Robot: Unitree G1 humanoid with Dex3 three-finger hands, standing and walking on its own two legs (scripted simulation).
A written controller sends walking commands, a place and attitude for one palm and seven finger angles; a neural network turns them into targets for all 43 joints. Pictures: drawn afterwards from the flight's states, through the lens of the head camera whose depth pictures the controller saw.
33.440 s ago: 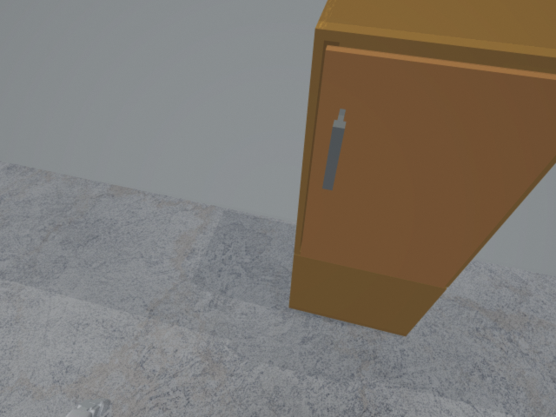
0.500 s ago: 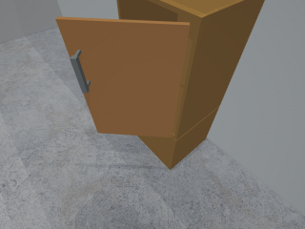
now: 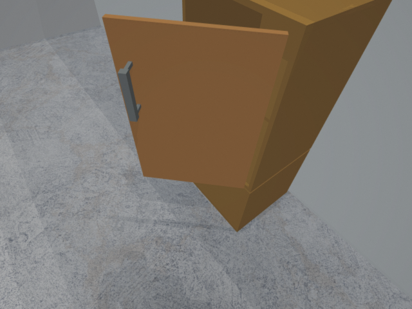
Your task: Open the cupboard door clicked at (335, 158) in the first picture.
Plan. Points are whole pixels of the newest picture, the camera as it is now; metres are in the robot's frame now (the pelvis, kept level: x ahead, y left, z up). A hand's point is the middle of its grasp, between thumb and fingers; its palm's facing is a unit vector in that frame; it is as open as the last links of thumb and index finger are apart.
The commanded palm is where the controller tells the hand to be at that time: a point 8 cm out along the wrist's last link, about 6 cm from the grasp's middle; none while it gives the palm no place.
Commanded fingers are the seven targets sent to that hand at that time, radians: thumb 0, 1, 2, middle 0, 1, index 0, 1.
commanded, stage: shuffle to correct the standing spot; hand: left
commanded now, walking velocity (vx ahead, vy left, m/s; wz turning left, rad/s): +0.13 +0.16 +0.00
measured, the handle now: (131, 92) +0.58 +0.25 +0.08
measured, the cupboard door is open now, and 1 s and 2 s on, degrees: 45 45 45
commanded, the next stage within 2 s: come to a stop and stand still in 0.06 s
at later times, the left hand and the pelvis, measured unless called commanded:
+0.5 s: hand out of the picture +0.11 +0.19 -0.16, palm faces +0.05 -0.97 -0.24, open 7.3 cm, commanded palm none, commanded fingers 0.00 0.90 0.90 -0.20 -0.30 -0.20 -0.30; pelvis +0.05 +0.01 +0.00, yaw +1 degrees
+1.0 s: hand out of the picture +0.04 +0.20 -0.16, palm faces +0.00 -0.97 -0.23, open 7.4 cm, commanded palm none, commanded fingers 0.00 0.90 0.90 -0.20 -0.30 -0.20 -0.30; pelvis +0.03 +0.03 +0.01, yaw -1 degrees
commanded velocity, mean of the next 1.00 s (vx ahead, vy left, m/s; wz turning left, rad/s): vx -0.02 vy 0.03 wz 0.00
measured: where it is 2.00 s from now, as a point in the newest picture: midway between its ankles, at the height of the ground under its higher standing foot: outside the picture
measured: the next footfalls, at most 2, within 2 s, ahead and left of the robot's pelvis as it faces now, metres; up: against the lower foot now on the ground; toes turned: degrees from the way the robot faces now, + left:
right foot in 0.30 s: +0.07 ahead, -0.08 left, +0.00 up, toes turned -3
left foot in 0.58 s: +0.09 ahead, +0.15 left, +0.00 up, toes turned +3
